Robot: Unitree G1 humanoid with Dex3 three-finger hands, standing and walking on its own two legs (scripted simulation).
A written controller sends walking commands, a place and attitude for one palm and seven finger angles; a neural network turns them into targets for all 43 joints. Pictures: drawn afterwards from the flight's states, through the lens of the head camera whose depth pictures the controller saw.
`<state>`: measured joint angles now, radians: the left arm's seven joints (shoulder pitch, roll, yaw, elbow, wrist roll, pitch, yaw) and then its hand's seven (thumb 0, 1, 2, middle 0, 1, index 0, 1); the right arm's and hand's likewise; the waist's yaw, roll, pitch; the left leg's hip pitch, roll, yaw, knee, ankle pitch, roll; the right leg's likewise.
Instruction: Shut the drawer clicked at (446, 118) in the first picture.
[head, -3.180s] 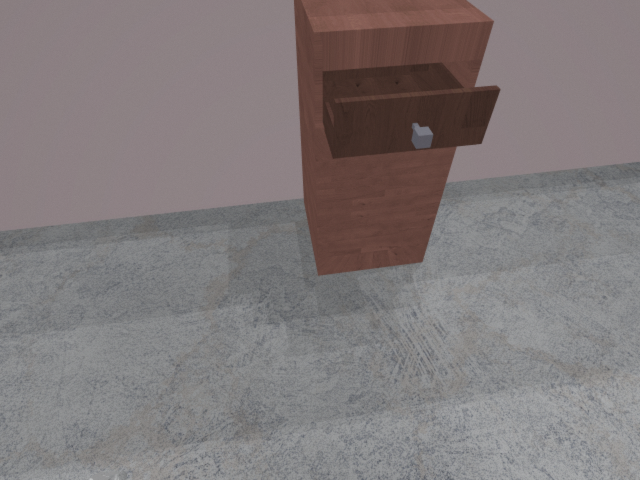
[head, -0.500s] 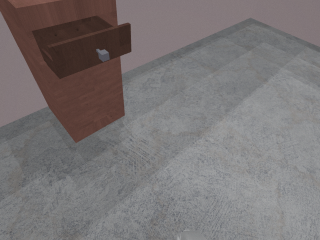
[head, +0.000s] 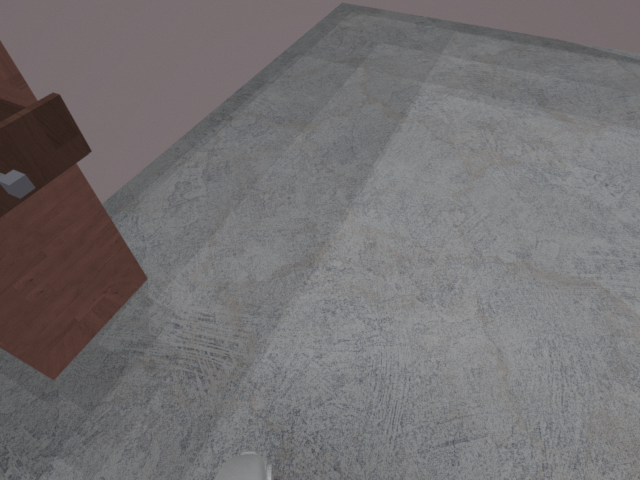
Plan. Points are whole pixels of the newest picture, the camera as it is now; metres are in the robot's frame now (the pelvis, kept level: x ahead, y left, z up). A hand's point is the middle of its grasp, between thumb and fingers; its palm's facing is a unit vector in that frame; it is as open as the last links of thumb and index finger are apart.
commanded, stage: walk to a spot facing it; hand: left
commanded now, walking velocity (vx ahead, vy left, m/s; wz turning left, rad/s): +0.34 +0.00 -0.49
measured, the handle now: (10, 181) +0.62 +0.63 -0.03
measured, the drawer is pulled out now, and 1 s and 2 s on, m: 0.15 0.15 0.15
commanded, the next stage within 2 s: turn to face it in 1.32 s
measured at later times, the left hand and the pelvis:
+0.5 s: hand (199, 372) +0.31 +0.22 -0.17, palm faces -0.26 -0.95 -0.17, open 7.4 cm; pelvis +0.19 +0.05 +0.00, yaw -18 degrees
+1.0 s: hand (291, 270) +0.53 +0.09 -0.18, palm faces -0.43 -0.88 -0.20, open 7.2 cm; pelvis +0.39 -0.06 -0.01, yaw -28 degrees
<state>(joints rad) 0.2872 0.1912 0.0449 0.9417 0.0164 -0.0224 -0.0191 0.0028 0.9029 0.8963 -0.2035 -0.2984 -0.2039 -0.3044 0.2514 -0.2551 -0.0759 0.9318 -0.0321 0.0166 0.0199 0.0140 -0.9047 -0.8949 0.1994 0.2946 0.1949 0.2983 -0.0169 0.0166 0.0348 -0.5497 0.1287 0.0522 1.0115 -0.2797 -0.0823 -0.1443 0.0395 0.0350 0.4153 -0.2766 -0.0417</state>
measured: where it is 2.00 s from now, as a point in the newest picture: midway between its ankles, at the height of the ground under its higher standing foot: (372, 358)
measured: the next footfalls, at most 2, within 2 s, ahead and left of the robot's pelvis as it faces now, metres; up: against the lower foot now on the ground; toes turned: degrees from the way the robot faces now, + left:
left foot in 0.20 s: +0.21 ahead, +0.15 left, +0.00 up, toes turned -3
right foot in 0.70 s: +0.36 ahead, -0.16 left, +0.00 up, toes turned -32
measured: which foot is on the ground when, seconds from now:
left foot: up 0.00-0.18, down 0.20-0.70, up 0.72-1.00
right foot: down 0.00-0.20, up 0.22-0.68, down 0.70-1.00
